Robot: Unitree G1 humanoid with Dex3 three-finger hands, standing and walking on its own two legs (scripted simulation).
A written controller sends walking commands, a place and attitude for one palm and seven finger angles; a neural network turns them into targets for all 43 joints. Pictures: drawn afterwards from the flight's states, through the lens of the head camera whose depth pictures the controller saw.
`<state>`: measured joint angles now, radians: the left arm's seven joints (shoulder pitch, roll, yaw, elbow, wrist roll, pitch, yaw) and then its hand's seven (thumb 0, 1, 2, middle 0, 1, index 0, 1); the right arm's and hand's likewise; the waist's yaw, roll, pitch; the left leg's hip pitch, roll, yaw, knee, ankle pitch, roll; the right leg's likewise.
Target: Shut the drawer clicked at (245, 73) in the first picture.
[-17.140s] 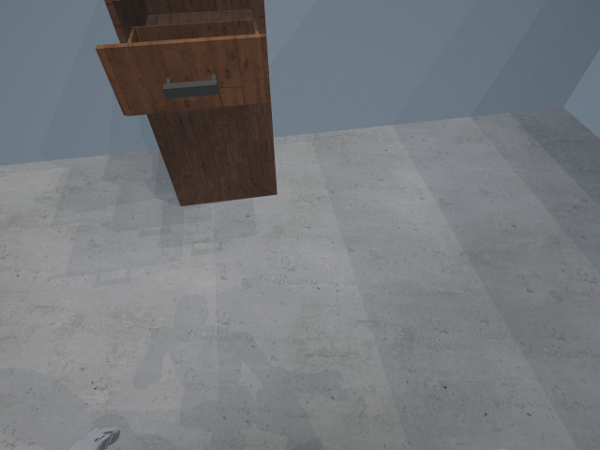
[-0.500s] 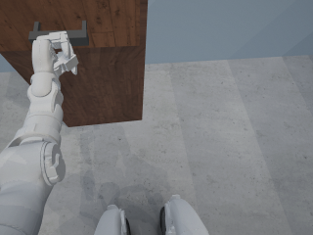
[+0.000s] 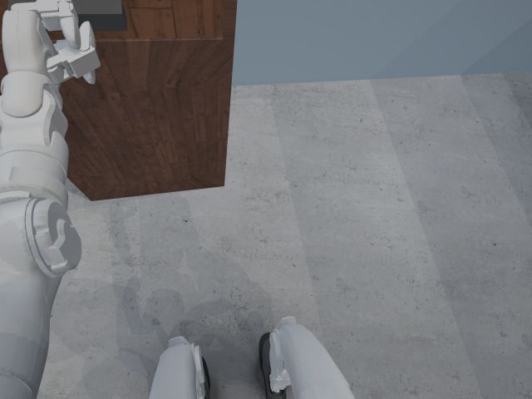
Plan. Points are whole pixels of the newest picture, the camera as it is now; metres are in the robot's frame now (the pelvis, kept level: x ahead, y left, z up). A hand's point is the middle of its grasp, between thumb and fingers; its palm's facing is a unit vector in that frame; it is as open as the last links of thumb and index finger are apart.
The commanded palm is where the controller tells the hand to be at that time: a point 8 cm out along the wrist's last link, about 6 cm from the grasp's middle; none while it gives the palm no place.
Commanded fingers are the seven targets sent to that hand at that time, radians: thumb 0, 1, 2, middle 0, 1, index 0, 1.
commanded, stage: push the drawer shut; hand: left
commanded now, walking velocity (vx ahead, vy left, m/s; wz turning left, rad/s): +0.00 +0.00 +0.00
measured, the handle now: (71, 2) +0.65 +0.18 +0.08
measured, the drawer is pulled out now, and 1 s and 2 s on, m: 0.00 0.00 0.00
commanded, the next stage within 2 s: pull the fist back off the drawer in 0.10 s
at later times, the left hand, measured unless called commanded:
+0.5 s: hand (84, 47) +0.58 +0.16 +0.08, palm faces +0.03 -1.00 -0.04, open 3.2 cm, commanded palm +0.57 +0.17 +0.08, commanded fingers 0.00 0.90 0.90 -1.40 -1.60 -1.40 -1.60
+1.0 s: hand (87, 59) +0.56 +0.16 +0.08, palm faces +0.05 -1.00 -0.02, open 3.2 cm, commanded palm +0.52 +0.19 +0.08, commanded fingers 0.00 0.90 0.90 -1.40 -1.60 -1.40 -1.60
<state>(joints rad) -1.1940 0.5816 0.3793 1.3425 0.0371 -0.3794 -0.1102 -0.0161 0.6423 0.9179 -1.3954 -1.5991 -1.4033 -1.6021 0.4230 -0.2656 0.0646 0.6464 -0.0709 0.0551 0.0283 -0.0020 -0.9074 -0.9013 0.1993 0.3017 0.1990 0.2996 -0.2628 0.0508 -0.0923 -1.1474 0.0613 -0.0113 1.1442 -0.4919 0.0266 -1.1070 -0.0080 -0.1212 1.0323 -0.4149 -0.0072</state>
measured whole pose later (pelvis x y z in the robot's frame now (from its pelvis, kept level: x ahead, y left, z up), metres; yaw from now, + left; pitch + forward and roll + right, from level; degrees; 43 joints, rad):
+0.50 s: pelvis -0.02 +0.01 -0.01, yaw +0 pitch +30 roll -6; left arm -1.32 0.62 0.33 1.37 0.06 -0.32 -0.07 0.02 0.60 0.92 -1.40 -1.60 -1.40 -1.60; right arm 0.44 -0.27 0.09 0.65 -0.08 0.00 0.04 0.00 -0.91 -0.90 0.20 0.30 0.20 0.30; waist -0.30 0.05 -0.09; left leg -1.25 0.05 -0.02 1.20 -0.47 0.04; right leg -1.20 -0.02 -0.13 1.07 -0.39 0.00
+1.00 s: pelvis +0.02 +0.00 +0.02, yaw -1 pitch +26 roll -4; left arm -0.97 0.45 0.38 1.15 -0.03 -0.39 -0.08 0.01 0.88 0.90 -1.40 -1.60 -1.40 -1.60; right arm 0.40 -0.26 0.04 0.60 -0.05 0.09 0.05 0.00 -0.91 -0.90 0.20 0.30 0.20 0.30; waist -0.20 0.04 -0.11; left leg -1.00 0.06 0.03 1.06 -0.50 0.03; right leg -0.99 0.00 -0.07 0.97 -0.42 0.00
